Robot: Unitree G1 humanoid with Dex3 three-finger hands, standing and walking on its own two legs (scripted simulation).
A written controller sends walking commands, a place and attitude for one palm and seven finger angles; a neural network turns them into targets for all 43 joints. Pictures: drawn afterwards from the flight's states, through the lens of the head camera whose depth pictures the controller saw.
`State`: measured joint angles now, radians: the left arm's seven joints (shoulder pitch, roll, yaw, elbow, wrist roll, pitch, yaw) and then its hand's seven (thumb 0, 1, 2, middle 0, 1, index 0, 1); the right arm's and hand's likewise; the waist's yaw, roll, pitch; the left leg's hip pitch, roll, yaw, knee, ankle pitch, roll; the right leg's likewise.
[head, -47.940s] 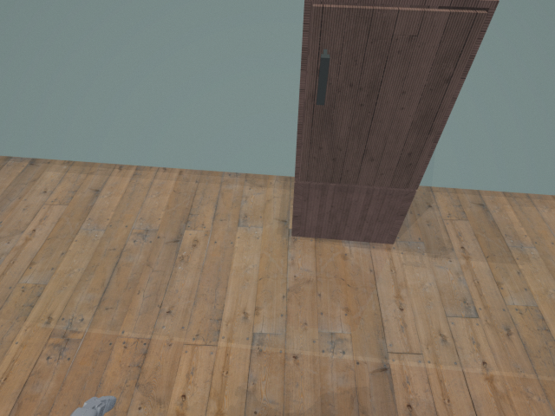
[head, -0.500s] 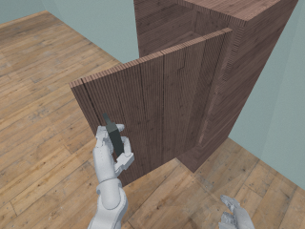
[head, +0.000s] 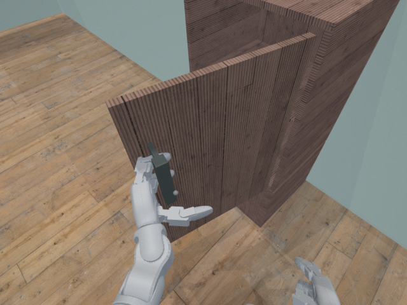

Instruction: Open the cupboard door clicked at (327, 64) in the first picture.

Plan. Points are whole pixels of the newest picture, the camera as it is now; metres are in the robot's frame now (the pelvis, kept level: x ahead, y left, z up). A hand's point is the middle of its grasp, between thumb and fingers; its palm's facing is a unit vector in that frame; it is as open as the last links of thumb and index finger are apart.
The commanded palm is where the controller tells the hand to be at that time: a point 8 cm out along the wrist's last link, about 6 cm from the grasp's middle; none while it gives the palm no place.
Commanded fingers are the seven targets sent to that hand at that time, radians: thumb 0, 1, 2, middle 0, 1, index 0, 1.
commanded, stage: open thumb and fingers to let go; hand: left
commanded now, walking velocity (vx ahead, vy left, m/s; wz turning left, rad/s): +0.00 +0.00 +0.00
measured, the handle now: (161, 174) +0.35 +0.11 +0.07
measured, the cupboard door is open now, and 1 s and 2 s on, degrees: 77 78 78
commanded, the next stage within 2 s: slide the hand sideways off the handle in 0.26 s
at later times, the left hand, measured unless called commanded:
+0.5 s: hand (170, 208) +0.28 +0.08 +0.06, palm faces -0.04 -0.99 -0.14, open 15.8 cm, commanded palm +0.26 +0.12 +0.07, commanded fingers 0.00 -0.50 0.30 -0.15 -0.30 -0.15 -0.30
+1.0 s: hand (149, 228) +0.24 +0.11 +0.06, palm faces -0.12 -0.99 -0.04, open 16.3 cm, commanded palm +0.22 +0.16 +0.07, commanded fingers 0.00 -0.50 0.30 -0.15 -0.30 -0.15 -0.30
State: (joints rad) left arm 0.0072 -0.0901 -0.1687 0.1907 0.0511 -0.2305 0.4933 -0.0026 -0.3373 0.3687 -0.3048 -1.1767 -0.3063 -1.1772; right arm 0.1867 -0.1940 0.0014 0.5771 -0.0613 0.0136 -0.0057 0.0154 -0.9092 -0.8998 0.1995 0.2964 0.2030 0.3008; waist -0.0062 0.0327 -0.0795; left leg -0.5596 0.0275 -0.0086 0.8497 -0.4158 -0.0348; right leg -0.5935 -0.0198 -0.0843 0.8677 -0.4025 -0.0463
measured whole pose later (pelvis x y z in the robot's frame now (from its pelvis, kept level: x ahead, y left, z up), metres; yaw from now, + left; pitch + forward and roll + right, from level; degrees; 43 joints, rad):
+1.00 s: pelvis +0.00 +0.02 -0.01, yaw -1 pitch +7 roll +0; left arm 0.28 0.12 -0.15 -0.09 -0.07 -0.24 -0.02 -0.02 -0.50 0.30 -0.17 -0.32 -0.16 -0.31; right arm 0.23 -0.22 0.03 0.46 0.00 -0.06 0.00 0.02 -0.91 -0.90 0.20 0.30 0.20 0.30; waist 0.00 0.03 -0.06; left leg -0.58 0.02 0.01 0.92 -0.46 0.00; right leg -0.61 -0.03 -0.06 0.91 -0.42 -0.01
